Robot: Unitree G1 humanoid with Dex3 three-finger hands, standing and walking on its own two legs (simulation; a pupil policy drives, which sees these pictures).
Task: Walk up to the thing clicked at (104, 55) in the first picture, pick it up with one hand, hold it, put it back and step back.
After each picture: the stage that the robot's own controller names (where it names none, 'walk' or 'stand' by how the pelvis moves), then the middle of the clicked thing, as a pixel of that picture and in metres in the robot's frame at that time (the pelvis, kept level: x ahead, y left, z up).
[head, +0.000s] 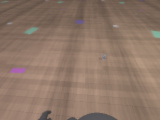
stand; (104, 57) +1.36 -0.29 -0.72
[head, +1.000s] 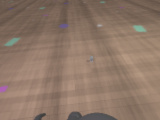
walk; (91, 59) +1.26 +0.06 -0.70
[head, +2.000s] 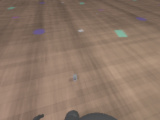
walk; (74, 77) +0.75 +0.25 -0.70
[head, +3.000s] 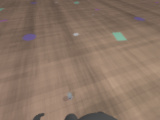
walk; (69, 96) +0.43 +0.24 -0.71
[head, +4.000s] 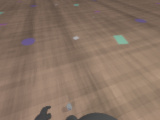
stand; (69, 107) +0.30 +0.24 -0.71
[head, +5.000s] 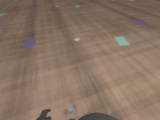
stand; (71, 109) +0.28 +0.21 -0.72
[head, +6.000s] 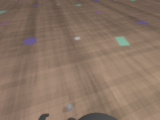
stand; (69, 107) +0.30 +0.22 -0.73
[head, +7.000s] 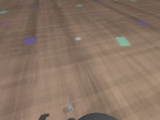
stand; (70, 108) +0.30 +0.22 -0.73
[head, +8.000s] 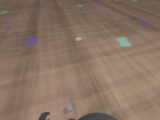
go down; (70, 108) +0.29 +0.22 -0.73
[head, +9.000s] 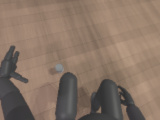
go down; (59, 68) +0.37 +0.26 -0.34
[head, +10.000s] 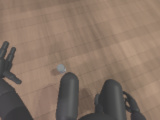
approach; (61, 69) +0.37 +0.27 -0.30
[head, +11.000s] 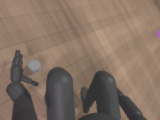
close in; (35, 66) +0.34 +0.30 -0.21
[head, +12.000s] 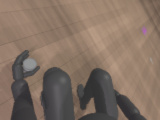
close; (29, 66) +0.35 +0.30 -0.21
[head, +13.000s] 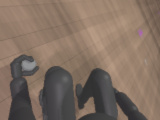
lift; (28, 65) +0.34 +0.30 -0.22
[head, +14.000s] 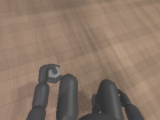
lift; (54, 74) +0.30 +0.26 -0.08
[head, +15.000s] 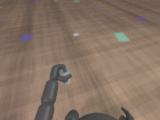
hold; (64, 76) +0.33 +0.18 +0.04
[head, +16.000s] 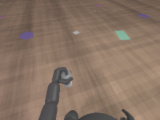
hold; (66, 79) +0.32 +0.17 +0.00
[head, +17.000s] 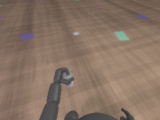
hold; (68, 79) +0.33 +0.17 -0.01
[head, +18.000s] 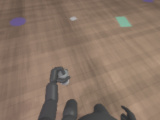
crouch; (64, 77) +0.34 +0.19 -0.06
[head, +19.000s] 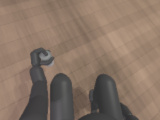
lower; (47, 59) +0.42 +0.27 -0.12
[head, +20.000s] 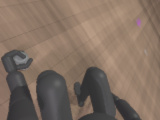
lower; (22, 61) +0.39 +0.30 -0.22
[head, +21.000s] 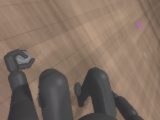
lower; (24, 60) +0.38 +0.30 -0.22
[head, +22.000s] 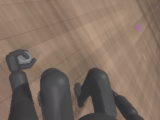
lower; (25, 60) +0.38 +0.30 -0.22
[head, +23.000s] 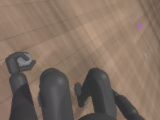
lower; (25, 62) +0.37 +0.30 -0.22
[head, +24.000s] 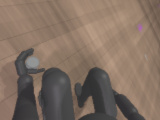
open; (31, 64) +0.36 +0.27 -0.22
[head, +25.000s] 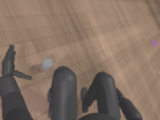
stand; (47, 64) +0.36 +0.25 -0.23
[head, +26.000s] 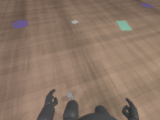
stand; (70, 96) +0.33 +0.19 -0.60
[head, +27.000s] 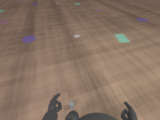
stand; (71, 104) +0.33 +0.19 -0.67
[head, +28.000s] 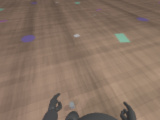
stand; (71, 105) +0.32 +0.19 -0.67
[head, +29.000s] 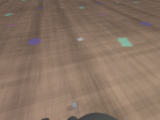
stand; (74, 105) +0.34 +0.18 -0.72
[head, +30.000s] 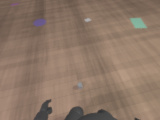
walk; (80, 85) +0.46 +0.15 -0.70
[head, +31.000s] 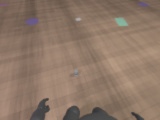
walk; (76, 72) +0.71 +0.20 -0.70
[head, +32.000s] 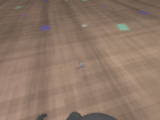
stand; (81, 65) +1.00 +0.22 -0.71
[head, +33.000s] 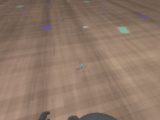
stand; (81, 66) +1.01 +0.18 -0.72
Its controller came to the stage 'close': yes
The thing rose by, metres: 0.70
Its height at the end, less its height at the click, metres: +0.00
